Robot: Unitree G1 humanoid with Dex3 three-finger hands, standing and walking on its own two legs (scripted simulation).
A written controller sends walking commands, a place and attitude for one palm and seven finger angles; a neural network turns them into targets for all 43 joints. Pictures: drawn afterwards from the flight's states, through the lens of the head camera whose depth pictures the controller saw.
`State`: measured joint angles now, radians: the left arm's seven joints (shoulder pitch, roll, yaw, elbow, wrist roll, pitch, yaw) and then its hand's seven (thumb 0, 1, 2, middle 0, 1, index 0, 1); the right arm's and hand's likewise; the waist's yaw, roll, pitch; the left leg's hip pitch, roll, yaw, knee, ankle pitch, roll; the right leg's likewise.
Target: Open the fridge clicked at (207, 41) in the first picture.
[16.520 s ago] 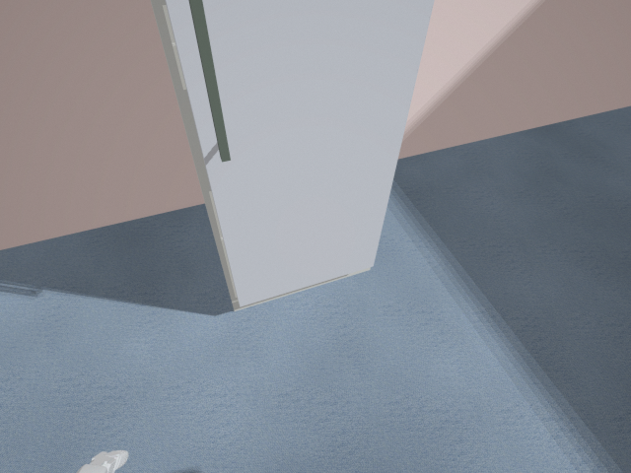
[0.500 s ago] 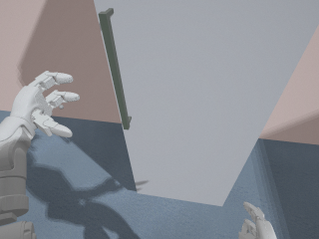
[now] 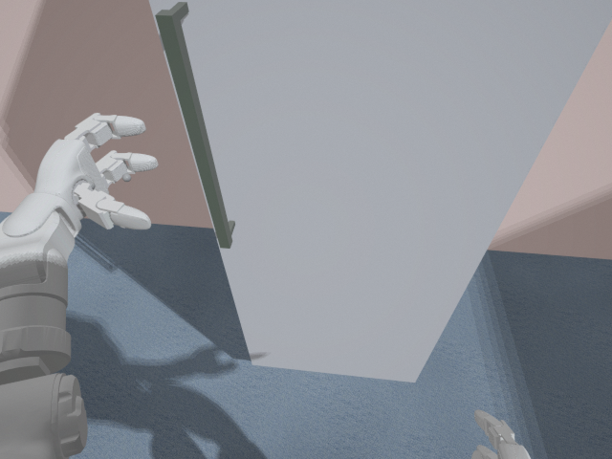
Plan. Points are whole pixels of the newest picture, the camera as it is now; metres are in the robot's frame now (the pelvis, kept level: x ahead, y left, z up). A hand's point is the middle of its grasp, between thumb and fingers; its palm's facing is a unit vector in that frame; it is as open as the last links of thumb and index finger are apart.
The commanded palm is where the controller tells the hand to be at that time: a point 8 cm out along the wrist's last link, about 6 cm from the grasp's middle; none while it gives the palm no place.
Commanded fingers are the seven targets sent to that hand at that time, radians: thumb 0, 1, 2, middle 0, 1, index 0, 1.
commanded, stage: move the hooked fingers beside the handle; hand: left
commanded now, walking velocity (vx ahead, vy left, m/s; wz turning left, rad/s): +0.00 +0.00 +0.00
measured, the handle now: (208, 151) +0.49 +0.17 +0.16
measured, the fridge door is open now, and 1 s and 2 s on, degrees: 0 0 0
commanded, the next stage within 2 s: feel for the door with the fingertips in 1.32 s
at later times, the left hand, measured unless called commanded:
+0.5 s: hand (138, 150) +0.45 +0.25 +0.19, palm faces +0.01 -1.00 +0.00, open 14.0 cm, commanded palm +0.42 +0.29 +0.20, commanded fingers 0.00 -0.50 0.30 -0.30 -1.20 -0.30 -1.20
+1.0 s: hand (138, 152) +0.43 +0.24 +0.20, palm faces -0.01 -1.00 +0.00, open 14.0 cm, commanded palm +0.41 +0.29 +0.20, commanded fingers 0.00 -0.50 0.30 -0.30 -1.20 -0.30 -1.20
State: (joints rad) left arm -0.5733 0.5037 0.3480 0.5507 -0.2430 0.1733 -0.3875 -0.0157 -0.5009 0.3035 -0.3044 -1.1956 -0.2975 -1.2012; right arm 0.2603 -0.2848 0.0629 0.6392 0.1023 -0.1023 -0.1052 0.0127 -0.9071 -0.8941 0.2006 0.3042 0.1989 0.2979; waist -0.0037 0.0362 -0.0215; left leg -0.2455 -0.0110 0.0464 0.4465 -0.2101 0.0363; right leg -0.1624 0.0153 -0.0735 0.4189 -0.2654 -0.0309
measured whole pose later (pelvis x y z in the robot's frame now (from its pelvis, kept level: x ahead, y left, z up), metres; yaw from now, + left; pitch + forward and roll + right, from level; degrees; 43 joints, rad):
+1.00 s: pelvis +0.00 +0.01 +0.00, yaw +0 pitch +3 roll -1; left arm -0.79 0.53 0.33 0.82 -0.22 0.07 -0.37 -0.02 -0.50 0.30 -0.30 -1.20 -0.30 -1.20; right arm 0.29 -0.28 0.06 0.64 0.10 -0.06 -0.10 0.01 -0.91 -0.89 0.20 0.30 0.20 0.30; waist -0.03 0.02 -0.04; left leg -0.32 -0.01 0.05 0.49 -0.23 0.04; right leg -0.23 0.02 -0.07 0.44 -0.27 -0.02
